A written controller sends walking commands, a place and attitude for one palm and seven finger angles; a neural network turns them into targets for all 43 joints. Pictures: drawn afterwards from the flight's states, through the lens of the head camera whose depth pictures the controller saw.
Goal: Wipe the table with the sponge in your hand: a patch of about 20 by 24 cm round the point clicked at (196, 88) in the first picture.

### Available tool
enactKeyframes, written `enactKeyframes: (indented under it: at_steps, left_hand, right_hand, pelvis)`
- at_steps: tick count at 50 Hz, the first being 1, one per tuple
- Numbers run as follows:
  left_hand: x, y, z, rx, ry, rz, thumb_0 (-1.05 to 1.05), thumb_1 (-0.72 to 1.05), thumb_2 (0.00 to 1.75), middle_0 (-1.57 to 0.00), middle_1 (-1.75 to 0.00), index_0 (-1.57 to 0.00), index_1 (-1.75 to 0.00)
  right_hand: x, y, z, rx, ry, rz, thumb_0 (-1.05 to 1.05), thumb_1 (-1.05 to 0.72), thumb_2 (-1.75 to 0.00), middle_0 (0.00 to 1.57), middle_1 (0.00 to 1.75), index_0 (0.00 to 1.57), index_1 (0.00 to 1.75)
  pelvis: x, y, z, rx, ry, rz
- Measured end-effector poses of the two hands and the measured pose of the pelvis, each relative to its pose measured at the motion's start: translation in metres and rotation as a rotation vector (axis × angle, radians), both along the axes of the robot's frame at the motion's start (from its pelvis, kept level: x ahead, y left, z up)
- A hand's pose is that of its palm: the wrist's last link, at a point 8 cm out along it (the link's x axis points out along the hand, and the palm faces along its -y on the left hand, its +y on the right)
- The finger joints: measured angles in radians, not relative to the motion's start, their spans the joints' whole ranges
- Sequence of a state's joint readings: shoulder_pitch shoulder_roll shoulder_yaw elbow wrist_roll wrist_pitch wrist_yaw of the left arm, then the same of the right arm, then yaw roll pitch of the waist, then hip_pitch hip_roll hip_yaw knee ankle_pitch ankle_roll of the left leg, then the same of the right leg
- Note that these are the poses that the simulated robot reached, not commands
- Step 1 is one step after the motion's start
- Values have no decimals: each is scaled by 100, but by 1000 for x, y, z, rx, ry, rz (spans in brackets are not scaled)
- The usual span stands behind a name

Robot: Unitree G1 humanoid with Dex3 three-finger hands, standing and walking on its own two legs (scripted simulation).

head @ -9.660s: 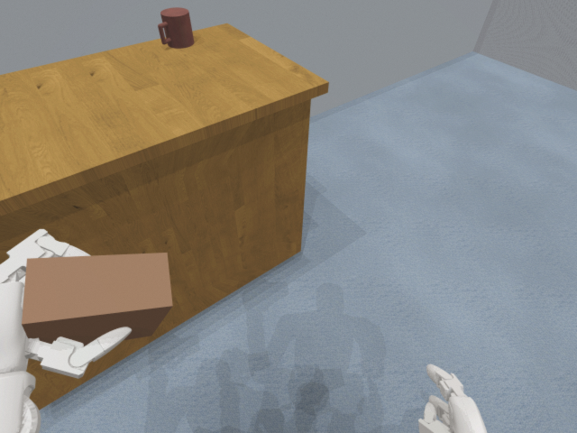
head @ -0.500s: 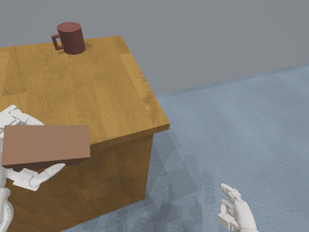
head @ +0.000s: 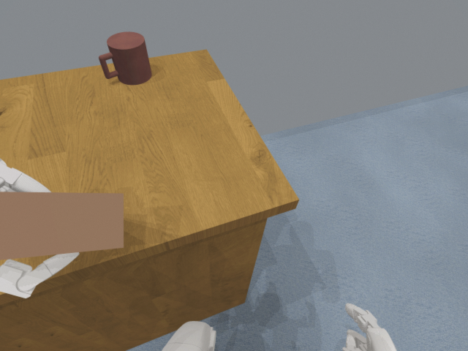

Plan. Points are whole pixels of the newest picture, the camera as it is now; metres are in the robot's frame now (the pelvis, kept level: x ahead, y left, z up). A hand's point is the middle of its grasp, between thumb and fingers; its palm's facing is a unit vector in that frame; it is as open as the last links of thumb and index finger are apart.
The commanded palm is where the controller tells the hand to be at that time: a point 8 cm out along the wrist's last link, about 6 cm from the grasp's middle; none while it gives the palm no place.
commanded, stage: come to a stop and stand still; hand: left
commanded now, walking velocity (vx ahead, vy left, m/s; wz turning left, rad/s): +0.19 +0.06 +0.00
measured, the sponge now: (71, 225) +0.22 +0.21 +0.17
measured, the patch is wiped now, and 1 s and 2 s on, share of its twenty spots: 0.00 0.00 0.00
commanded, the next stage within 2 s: look again from close up in 1.98 s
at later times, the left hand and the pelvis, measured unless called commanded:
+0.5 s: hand out of the picture +0.25 +0.32 +0.19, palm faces +0.38 -0.83 -0.41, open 9.9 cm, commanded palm +0.21 +0.35 +0.19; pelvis +0.04 +0.08 +0.01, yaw -2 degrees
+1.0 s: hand out of the picture +0.26 +0.32 +0.21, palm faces +0.41 -0.79 -0.46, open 9.9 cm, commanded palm +0.18 +0.33 +0.19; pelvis +0.00 +0.06 +0.02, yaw -3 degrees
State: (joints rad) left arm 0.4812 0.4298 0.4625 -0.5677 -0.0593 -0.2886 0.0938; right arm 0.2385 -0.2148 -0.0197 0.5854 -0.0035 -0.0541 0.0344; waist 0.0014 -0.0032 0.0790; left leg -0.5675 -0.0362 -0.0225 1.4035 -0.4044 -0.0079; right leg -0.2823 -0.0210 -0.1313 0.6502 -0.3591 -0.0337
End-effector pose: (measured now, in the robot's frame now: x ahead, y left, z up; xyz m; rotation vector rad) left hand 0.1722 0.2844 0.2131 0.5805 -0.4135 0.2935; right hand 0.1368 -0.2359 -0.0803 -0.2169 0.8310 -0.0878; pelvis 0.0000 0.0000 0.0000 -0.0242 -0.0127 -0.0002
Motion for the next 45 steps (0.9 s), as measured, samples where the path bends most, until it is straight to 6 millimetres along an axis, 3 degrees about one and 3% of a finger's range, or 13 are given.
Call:
enactKeyframes:
  at_steps: [4, 9, 12, 16, 19, 25, 29, 32, 37, 41, 43, 45]
  left_hand:
    - [6, 30, -14, -69, 48, 83, 0, -48, 101, -78, -133, -78, -134]
    - [36, 57, -27, -141, -8, 57, 0, -48, 101, -78, -133, -78, -134]
    - [54, 69, -23, -122, -47, 26, 0, -48, 101, -78, -133, -78, -134]
    - [58, 66, -3, -76, -80, -9, -1, -48, 101, -78, -133, -78, -134]
    - [51, 57, 8, -25, -68, -40, -1, -48, 101, -78, -133, -78, -134]
    - [42, 74, -6, -95, 50, 27, 0, -48, 101, -78, -133, -78, -134]
    - [45, 94, -24, -178, 72, 89, 0, -48, 101, -78, -133, -78, -134]
    - [51, 97, -27, -216, 75, 98, 0, -48, 101, -78, -133, -78, -134]
    - [50, 76, -8, -179, 52, 27, -1, -48, 101, -78, -133, -78, -134]
    - [44, 61, -3, -98, 71, 3, 0, -48, 101, -78, -133, -78, -134]
    - [50, 67, 13, 44, 42, 11, 0, -48, 101, -78, -133, -78, -134]
    - [58, 81, 30, 69, -19, 55, 0, -48, 101, -78, -133, -78, -134]
  right_hand:
    - [16, 18, 4, -24, 13, 2, 1, -90, -90, 21, 30, 20, 30]
    - [48, 51, 4, -76, -100, -12, 1, -90, -90, 20, 30, 20, 30]
    - [63, 80, 8, -22, -137, -26, 1, -90, -90, 20, 30, 20, 30]
    - [75, 113, 19, 74, -192, 35, 1, -90, -90, 20, 30, 20, 30]
    - [79, 123, 20, 116, -212, 69, 1, -90, -90, 21, 30, 20, 30]
    - [70, 113, 16, 60, -129, 42, 1, -90, -90, 21, 30, 20, 30]
    - [62, 100, 16, -23, -88, 3, 1, -90, -90, 21, 30, 20, 30]
    - [57, 97, 25, -50, -84, -7, 1, -90, -90, 21, 30, 20, 30]
    - [54, 95, 38, -17, -138, -6, 1, -90, -90, 20, 30, 20, 30]
    - [54, 89, 36, 17, -177, -21, 1, -90, -90, 21, 30, 20, 30]
    - [50, 84, 29, 4, -160, 19, 1, -90, -90, 21, 30, 20, 30]
    - [44, 77, 20, 6, -119, 48, 1, -90, -90, 21, 30, 20, 30]
  pelvis:
    - [12, 21, 6, 19, 6, -15]
    - [28, 61, -8, 18, -20, -14]
    - [27, 66, -9, 43, -39, -14]
    - [29, 67, -3, 27, -33, -27]
    - [33, 68, -1, 3, -26, -25]
    - [42, 78, 8, 6, 9, -27]
    - [44, 88, 8, 7, 10, -20]
    - [40, 88, 14, 18, -2, -14]
    - [34, 83, 21, 1, -6, -21]
    - [29, 71, 17, 16, 2, -38]
    - [21, 63, 16, 3, -3, -25]
    - [11, 56, 15, 6, -4, -21]
